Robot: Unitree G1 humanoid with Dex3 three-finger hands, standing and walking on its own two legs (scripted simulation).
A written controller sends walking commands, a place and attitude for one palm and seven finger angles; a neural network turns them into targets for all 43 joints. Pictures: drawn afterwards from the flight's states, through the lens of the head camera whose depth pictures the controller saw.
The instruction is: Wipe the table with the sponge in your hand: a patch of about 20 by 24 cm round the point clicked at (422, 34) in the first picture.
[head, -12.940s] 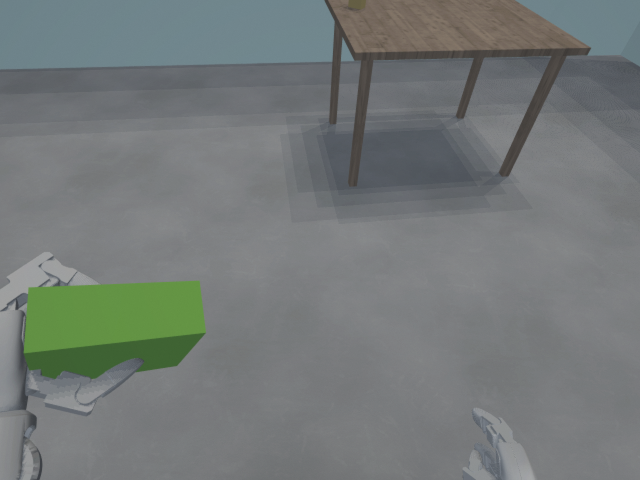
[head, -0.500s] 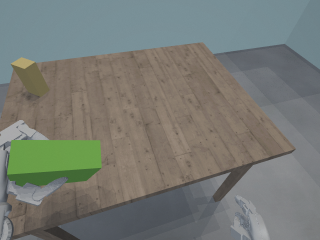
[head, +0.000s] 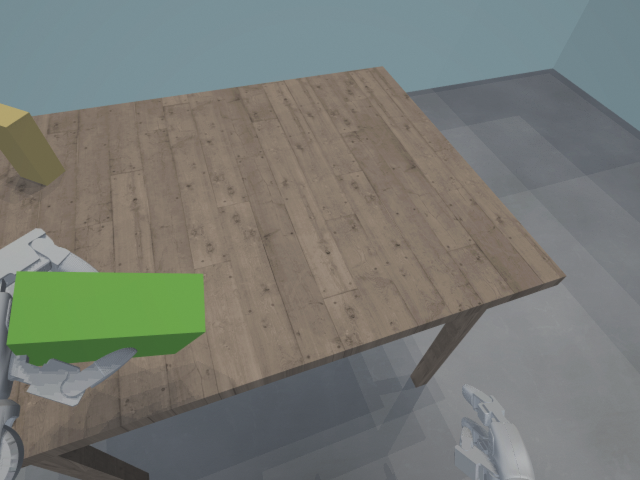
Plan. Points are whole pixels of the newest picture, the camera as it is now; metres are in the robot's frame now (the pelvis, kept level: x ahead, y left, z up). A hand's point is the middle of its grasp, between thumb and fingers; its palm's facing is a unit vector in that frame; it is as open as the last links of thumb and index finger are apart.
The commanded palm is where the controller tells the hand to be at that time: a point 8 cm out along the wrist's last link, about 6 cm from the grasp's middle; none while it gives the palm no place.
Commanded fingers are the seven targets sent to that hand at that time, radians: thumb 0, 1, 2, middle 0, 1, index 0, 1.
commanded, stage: come to a stop and stand still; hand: left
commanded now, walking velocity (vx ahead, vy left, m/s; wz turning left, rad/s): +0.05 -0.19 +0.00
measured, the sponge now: (140, 320) +0.23 +0.19 +0.14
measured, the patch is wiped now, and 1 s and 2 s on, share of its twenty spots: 0.00 0.00 0.00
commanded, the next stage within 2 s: look again from close up in 1.14 s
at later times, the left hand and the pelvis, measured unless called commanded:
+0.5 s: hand (55, 304) +0.23 +0.26 +0.16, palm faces +0.34 -0.84 -0.43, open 9.5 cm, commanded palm +0.18 +0.29 +0.18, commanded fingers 0.00 0.10 1.30 -1.20 -1.60 -1.20 -1.60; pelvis +0.02 +0.01 +0.01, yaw +1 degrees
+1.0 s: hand (2, 322) +0.21 +0.29 +0.16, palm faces +0.37 -0.84 -0.40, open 9.5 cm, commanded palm +0.15 +0.33 +0.18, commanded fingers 0.00 0.10 1.30 -1.20 -1.60 -1.20 -1.60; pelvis +0.00 +0.04 +0.01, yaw +2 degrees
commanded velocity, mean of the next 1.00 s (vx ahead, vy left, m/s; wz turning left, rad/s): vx -0.01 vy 0.00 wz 0.00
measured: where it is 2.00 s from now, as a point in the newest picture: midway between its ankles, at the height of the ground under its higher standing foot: outside the picture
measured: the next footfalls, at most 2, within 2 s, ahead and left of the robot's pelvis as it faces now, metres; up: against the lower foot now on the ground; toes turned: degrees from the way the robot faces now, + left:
none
